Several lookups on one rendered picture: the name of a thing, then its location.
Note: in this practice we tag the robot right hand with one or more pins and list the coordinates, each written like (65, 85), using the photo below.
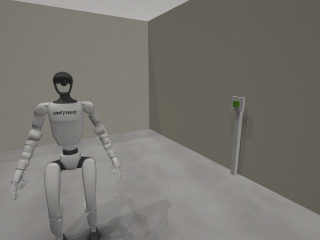
(17, 177)

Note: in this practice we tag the robot right upper arm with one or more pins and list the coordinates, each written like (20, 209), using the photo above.
(38, 120)

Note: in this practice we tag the robot left forearm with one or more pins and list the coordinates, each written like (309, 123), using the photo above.
(107, 144)

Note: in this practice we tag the robot left upper arm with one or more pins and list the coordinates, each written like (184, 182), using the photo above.
(90, 109)

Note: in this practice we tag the button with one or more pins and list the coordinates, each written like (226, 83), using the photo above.
(236, 104)

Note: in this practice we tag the robot left hand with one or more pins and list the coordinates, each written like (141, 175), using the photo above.
(115, 163)

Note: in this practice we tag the robot left foot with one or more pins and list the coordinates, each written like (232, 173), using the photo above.
(94, 235)

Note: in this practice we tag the right robot thigh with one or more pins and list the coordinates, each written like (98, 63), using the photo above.
(52, 185)

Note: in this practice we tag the panel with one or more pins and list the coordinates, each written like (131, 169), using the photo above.
(237, 132)

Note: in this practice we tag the robot right forearm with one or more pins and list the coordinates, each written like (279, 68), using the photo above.
(26, 154)

